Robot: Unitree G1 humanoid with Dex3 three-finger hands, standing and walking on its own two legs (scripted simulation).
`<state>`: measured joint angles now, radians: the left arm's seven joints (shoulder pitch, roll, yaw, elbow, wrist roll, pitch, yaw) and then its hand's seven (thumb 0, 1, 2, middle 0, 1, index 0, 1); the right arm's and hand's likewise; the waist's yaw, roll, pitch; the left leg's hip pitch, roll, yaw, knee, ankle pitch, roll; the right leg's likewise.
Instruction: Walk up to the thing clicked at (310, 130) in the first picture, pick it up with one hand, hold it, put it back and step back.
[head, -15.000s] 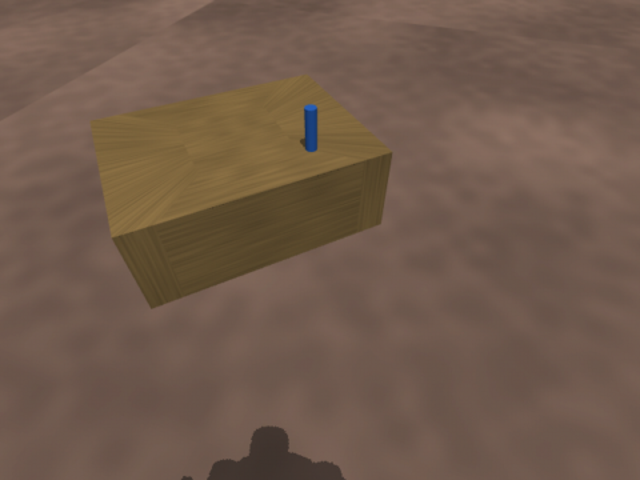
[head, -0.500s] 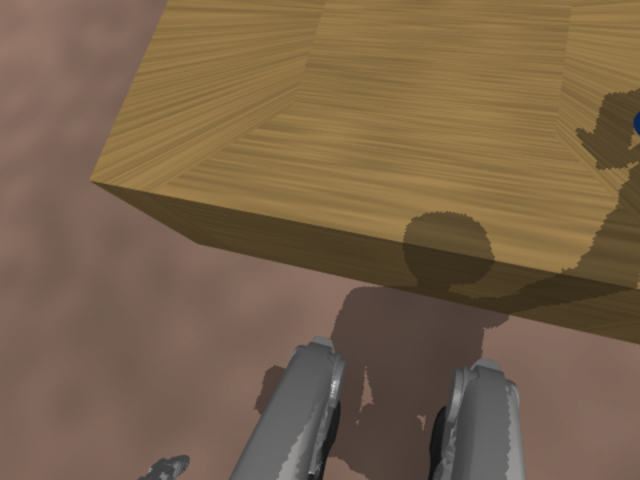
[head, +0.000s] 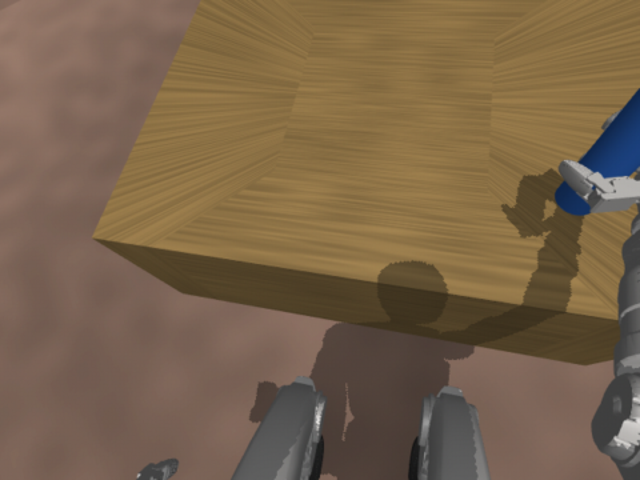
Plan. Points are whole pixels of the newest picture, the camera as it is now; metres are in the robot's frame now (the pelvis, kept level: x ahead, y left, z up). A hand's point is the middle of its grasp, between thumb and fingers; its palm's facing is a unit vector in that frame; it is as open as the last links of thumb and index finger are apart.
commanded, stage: lift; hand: right
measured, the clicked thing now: (618, 152) +0.50 -0.25 +0.05
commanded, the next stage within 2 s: hold in 1.24 s
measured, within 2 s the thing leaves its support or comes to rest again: neither
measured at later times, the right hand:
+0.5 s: hand out of the picture +0.41 -0.22 +0.13, palm faces +0.25 +0.97 -0.03, open 8.3 cm
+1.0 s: hand out of the picture +0.38 -0.20 +0.17, palm faces +0.23 +0.97 -0.02, open 8.3 cm
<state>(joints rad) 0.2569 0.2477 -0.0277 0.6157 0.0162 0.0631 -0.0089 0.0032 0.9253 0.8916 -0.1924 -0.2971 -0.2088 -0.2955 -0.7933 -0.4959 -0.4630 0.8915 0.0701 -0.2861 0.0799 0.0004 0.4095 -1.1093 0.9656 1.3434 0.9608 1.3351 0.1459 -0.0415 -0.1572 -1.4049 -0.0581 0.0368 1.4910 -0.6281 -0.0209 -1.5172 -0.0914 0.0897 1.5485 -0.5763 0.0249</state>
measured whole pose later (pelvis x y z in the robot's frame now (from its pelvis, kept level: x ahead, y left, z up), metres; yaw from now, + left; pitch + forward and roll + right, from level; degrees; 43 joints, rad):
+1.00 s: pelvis +0.03 +0.01 +0.13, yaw -4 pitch +11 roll +2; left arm 0.26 0.23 0.02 0.67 0.01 -0.03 0.04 0.01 0.92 0.89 -0.18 -0.29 -0.19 -0.29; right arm -0.25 -0.19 -0.20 0.54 0.13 -0.37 0.00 0.00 0.40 -1.11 0.96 1.35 0.95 1.34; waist 0.04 -0.02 -0.07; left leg -0.66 -0.02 0.00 0.93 -0.46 -0.01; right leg -0.75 -0.07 0.03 0.95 -0.41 0.03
